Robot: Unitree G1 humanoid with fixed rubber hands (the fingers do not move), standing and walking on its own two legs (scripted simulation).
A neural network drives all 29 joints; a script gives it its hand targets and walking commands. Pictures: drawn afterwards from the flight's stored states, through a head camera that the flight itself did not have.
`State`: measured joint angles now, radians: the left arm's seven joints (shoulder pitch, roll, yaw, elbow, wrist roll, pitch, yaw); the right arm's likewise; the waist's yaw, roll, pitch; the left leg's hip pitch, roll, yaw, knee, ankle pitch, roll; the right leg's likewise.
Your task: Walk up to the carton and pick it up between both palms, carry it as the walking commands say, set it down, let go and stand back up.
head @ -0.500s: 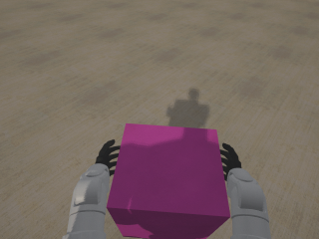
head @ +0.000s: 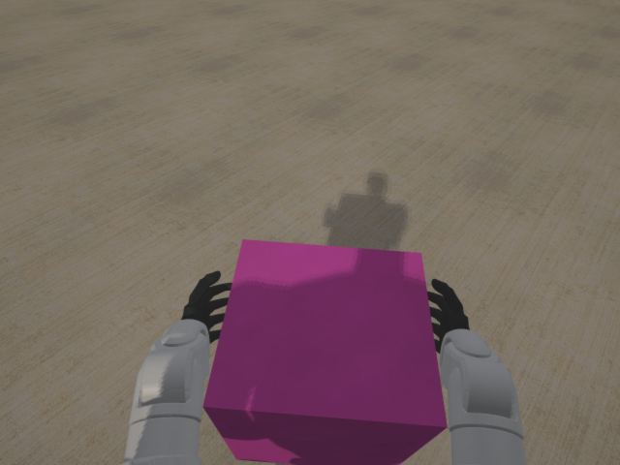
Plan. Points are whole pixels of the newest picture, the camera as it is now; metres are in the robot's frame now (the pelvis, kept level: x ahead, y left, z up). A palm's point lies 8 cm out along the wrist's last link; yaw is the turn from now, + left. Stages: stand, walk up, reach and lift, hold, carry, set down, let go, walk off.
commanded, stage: carry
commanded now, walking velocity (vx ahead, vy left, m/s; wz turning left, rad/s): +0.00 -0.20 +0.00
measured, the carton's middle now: (321, 364) +0.27 +0.00 -0.03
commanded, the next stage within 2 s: none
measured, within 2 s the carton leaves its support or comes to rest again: neither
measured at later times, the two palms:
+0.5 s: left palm (233, 360) +0.22 +0.10 +0.08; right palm (515, 365) +0.23 -0.22 +0.07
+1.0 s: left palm (275, 383) +0.19 +0.05 +0.08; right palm (577, 377) +0.21 -0.27 +0.09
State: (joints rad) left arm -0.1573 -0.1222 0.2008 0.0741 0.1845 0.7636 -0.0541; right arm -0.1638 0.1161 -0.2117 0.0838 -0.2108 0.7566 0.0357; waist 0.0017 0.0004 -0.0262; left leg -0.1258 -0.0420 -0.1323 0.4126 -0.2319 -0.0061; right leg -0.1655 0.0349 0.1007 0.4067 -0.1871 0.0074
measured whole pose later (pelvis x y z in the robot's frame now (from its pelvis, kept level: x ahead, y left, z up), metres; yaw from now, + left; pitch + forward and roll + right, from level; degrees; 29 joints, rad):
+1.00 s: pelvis -0.03 -0.12 +0.00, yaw +3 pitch +4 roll -2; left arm 0.04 -0.13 0.10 -0.52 -0.01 1.20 0.12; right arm 0.06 0.13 -0.13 -0.51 0.00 1.17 -0.11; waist 0.00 0.00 -0.15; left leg -0.31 0.12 0.13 0.50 -0.26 -0.01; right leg -0.52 -0.06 -0.04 0.88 -0.37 0.03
